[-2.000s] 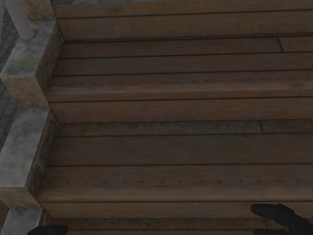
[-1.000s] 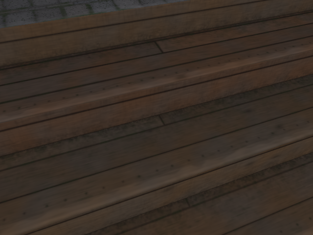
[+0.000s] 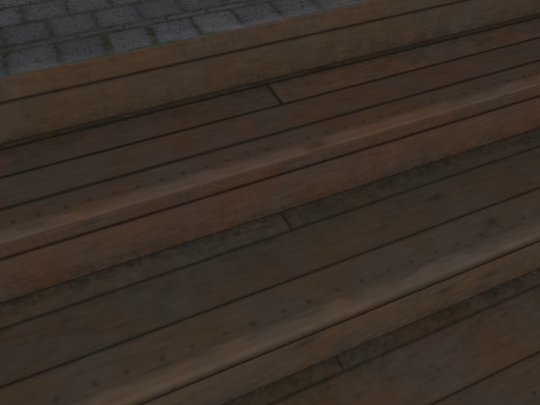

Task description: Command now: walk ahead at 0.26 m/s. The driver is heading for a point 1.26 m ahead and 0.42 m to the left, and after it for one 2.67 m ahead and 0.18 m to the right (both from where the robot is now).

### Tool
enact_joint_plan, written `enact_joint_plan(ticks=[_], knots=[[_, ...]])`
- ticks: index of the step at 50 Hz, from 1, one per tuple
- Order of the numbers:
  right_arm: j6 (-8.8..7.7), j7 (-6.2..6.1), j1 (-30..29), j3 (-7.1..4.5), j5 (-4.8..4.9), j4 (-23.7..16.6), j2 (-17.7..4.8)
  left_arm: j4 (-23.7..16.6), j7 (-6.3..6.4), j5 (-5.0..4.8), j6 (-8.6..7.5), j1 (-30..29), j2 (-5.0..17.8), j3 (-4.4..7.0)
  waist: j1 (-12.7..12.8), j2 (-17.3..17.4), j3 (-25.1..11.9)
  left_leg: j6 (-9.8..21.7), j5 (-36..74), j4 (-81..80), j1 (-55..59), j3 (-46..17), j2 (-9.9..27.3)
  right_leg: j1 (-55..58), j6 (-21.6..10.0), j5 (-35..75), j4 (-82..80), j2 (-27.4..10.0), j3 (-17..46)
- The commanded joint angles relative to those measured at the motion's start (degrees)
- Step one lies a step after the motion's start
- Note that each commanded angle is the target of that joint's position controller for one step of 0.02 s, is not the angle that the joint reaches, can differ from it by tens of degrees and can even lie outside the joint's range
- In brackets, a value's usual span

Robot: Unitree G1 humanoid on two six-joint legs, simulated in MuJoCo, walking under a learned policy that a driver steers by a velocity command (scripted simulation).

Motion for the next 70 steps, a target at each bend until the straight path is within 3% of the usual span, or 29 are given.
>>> enact_joint_plan(ticks=[1,5,9,13,15,16,17,19,23,26,28,31,33,34,35,36,37,39,42,48,53,56,57,58,59,61,62,66,70], knots=[[-2.0,-0.71,5.63,-3.15,1.55,-1.38,-11.92,-6.53,-0.44,-1.34,-1.73,-6.52,4.13,0.88,-1.62,9.18,16.87,14.92,-21.9,-19.19,1.1,-30.17,23.2,-28.46,0.19,-6.74,23.94,-2.84,2.55],[-3.61,0.54,5.5,-2.14,0.99,-0.35,-8.14,-9.03,-1.76,-0.49,-3.95,-8.32,2.69,0.02,-0.42,3.08,13.26,9.71,-2.3,-17.97,11.34,-18.92,20.81,-37.42,0.52,-2.37,26.5,-7.19,2.86],[-2.17,0.37,0.75,-3.56,0.45,-2.46,-12.81,-9.37,-4.0,0.58,-5.19,-4.8,1.75,-2.02,0.52,4.39,7.1,8.51,16.21,-17.22,1.99,-6.03,15.91,-15.46,-0.45,1.35,13.31,-5.07,-4.77],[-1.18,1.32,-1.77,-2.87,1.66,-2.01,-13.79,-9.08,-1.89,-0.18,-4.67,6.41,7.36,1.73,9.98,8.5,3.8,4.23,36.33,2.6,-2.56,0.9,11.17,8.76,-2.37,3.77,-2.28,5.3,-12.14],[-3.27,2.67,-11.9,0.01,-0.06,-6.25,-6.2,-4.8,-0.93,0.24,-4.4,20.24,14.53,4.49,16.39,-2.06,0.72,-0.84,23.34,38.62,-20.72,1.79,3.55,27.09,-5.28,20.2,-20.52,-6.24,7.4],[-6.42,3.79,-5.98,2.11,-2.35,-5.67,1.87,-4.22,-0.81,2.72,-3.14,18.52,17.18,3.25,7.88,-18.89,-3.52,-2.31,-12.42,64.21,-33.03,-5.21,-4.1,32.57,-6.64,62.02,-13.27,-16.98,22.56],[-8.6,4.21,3.94,1.51,3.44,-3.26,2.33,-4.17,-1.83,4.09,-3.87,23.29,17.92,3.81,8.32,-18.72,-15.15,-1.71,-9.53,82.08,-37.36,-16.51,-6.78,35.57,-16.99,40.06,-27.21,-27.66,47.41],[-8.23,3.74,-16.54,1.86,5.66,-10.95,0.75,-0.16,-2.63,1.89,-3.62,15.29,7.4,1.22,7.19,-7.99,6.52,1.19,-8.91,104.48,-60.7,-9.35,0.63,24.72,-15.07,12.94,-29.19,-24.55,30.14],[-4.8,6.05,-19.38,5.65,4.04,-18.05,8.17,2.25,-2.69,3.83,-3.36,6.88,-4.82,-4.65,-2.02,-3.25,11.65,7.88,1.0,125.02,-72.87,-11.9,1.56,6.59,-6.28,13.85,-26.78,-17.25,6.98],[-3.94,4.92,-25.28,7.31,2.27,-22.67,3.53,-1.66,-2.02,4.49,-4.34,-4.46,0.34,-5.78,-6.22,-1.86,13.16,3.07,12.37,89.26,-50.99,-0.64,0.66,-23.18,-4.44,15.73,-39.58,-7.76,-10.3],[-3.85,4.0,-26.43,6.93,2.54,-22.13,0.55,-0.45,0.38,1.62,-6.62,-0.75,3.22,-5.71,-5.96,-4.97,7.36,0.75,12.94,74.29,-32.55,8.6,1.38,-22.99,-5.57,39.61,-43.32,-5.82,-15.59],[-3.43,4.44,-26.76,4.94,0.95,-21.12,-2.91,1.12,3.47,0.14,-5.24,9.59,15.85,-2.31,-6.9,-8.77,-8.65,3.7,-1.99,61.16,-27.23,15.07,-4.48,13.36,-6.88,124.48,-27.84,-10.97,-14.52],[-2.79,6.14,-14.41,3.27,0.14,-18.65,-6.35,-2.26,4.47,1.37,-2.51,5.17,17.76,-0.53,-9.32,-15.51,-11.9,6.66,-15.87,38.95,-26.93,7.19,-5.36,33.2,-8.82,129.98,-7.79,-18.49,-9.91],[-3.04,7.5,-10.73,1.4,-0.01,-16.88,-9.46,-5.79,4.68,3.22,-2.12,1.39,15.98,-0.38,-11.15,-11.58,-12.74,8.26,-12.04,27.36,-16.46,-4.24,-5.15,25.8,-10.82,113.92,6.17,-16.54,-8.91],[-3.04,8.09,-8.32,-0.14,-1.7,-15.06,-16.3,-11.45,2.29,4.61,-4.43,-0.64,7.55,-2.07,-6.47,15.29,-13.44,15.26,1.59,13.7,-4.32,-31.25,5.46,4.69,-8.41,45.19,27.79,-3.21,-4.9],[-2.93,5.71,-8.25,-0.27,-3.35,-13.84,-15.17,-15.22,-1.22,4.09,-7.26,-6.62,2.49,-2.42,-5.52,22.73,-12.42,21.55,-6.89,-9.73,-0.08,-60.7,13.47,-19.24,-5.82,13.14,61.61,9.23,7.31],[-4.25,5.06,-3.79,1.45,-2.49,-8.5,-7.36,-17.09,-4.03,1.72,-9.14,-7.73,1.55,-2.0,-3.67,12.07,-2.3,19.03,-17.96,-12.6,-3.56,-62.12,15.78,-32.7,-7.15,9.44,76.32,7.8,11.18],[-5.02,6.4,-4.1,3.11,0.63,-4.19,0.33,-21.59,-5.09,2.46,-9.31,-13.21,-2.97,-4.4,1.56,-1.66,10.96,12.55,-9.58,-3.16,-13.05,-40.36,9.95,-44.67,-7.65,9.4,80.4,3.92,7.09],[-4.47,7.22,-8.01,3.22,-0.33,-2.54,3.16,-21.78,-5.13,2.84,-7.95,-8.41,-5.65,-6.77,6.08,-3.49,8.92,7.8,-1.26,-0.97,-15.69,-23.43,4.32,-48.24,-6.52,11.34,81.94,0.52,2.35],[-4.45,3.84,0.75,1.59,-0.32,-1.92,-4.03,-30.08,-1.47,3.4,-8.0,-21.11,-5.92,-8.43,0.4,5.55,2.27,9.97,22.76,-1.16,-13.32,-24.35,5.21,-51.87,-0.44,16.36,71.17,-1.02,-7.31],[-0.29,-0.36,7.07,-1.05,3.08,-3.67,-6.57,-40.78,-2.3,2.92,-8.28,-39.05,-7.65,-10.32,-3.26,9.0,0.5,8.59,28.8,-14.1,-2.79,-27.04,10.51,-40.12,0.53,-5.27,30.5,-1.43,-7.93],[-2.98,0.37,-3.18,-2.16,0.88,-7.58,-11.7,-31.7,-0.3,0.69,-7.46,-9.27,6.55,-2.08,10.65,18.08,-15.92,4.52,92.17,4.4,-0.52,-18.59,7.96,0.91,-5.55,4.03,21.77,3.35,-4.47],[-4.86,1.03,-8.61,-2.21,1.88,-11.73,-8.57,-28.74,0.14,4.58,-7.91,3.35,12.61,0.37,14.6,3.17,-28.95,1.19,79.33,26.29,-17.45,-17.71,0.67,24.57,-13.08,11.59,10.44,-9.78,19.92],[-6.4,3.32,-3.35,-0.93,-0.69,-11.78,-4.21,-28.42,1.03,7.15,-6.98,6.21,16.61,1.48,12.99,-24.81,-39.81,-2.11,5.8,52.77,-26.6,-17.67,-8.92,36.47,-22.88,22.16,-14.23,-25.84,54.94],[-6.44,5.92,-1.78,-2.33,-1.11,-9.61,-6.94,-30.25,2.41,6.8,-6.21,-0.57,11.45,0.28,9.69,-18.96,-35.34,-4.93,-0.11,74.83,-30.23,-22.37,-8.18,27.98,-22.89,16.11,-17.92,-25.16,61.58],[-3.17,6.21,-12.26,-0.81,-0.33,-16.48,-2.78,-25.98,3.84,2.16,-3.37,-10.14,1.15,-1.97,2.69,-3.95,-8.04,-4.85,1.84,82.27,-39.87,-10.67,-2.08,2.78,-14.92,-3.27,-13.7,-20.34,33.7],[-1.73,5.57,-12.99,-0.59,-0.42,-17.48,-3.06,-23.51,4.12,1.96,-3.16,-12.01,-1.75,-2.54,-0.31,1.56,-0.77,-3.63,4.05,81.55,-39.01,-8.87,1.08,-7.32,-11.43,-5.84,-9.89,-17.29,21.49],[-0.39,3.5,-9.09,1.11,1.35,-17.24,1.08,-18.22,2.78,3.0,-4.01,-11.92,-3.03,-2.85,-3.99,-0.8,6.55,-1.33,10.53,84.65,-37.17,-6.82,1.26,-17.29,-9.91,0.28,-10.95,-14.08,2.76],[0.45,1.81,-15.68,0.87,0.03,-22.49,-2.16,-18.46,3.83,3.71,-2.21,-8.68,1.4,-1.36,-2.72,-4.21,4.09,-5.26,18.28,72.75,-43.91,-6.71,3.46,-8.34,-9.48,4.07,-13.37,-15.28,-2.44]])
Keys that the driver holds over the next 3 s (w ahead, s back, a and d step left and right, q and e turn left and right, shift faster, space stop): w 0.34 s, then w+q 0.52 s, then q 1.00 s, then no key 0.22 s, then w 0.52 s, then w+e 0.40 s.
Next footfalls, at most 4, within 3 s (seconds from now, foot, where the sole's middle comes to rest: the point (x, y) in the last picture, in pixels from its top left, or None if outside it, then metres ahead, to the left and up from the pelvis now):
0.30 right None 0.18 -0.22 -0.78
0.66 left None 0.37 -0.05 -0.61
1.12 right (348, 264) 0.75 -0.15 -0.45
1.66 left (251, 316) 0.62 0.06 -0.45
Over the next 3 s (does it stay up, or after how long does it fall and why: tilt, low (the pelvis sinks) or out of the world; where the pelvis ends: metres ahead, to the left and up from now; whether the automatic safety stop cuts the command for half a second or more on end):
stays up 0.78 0.27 0.36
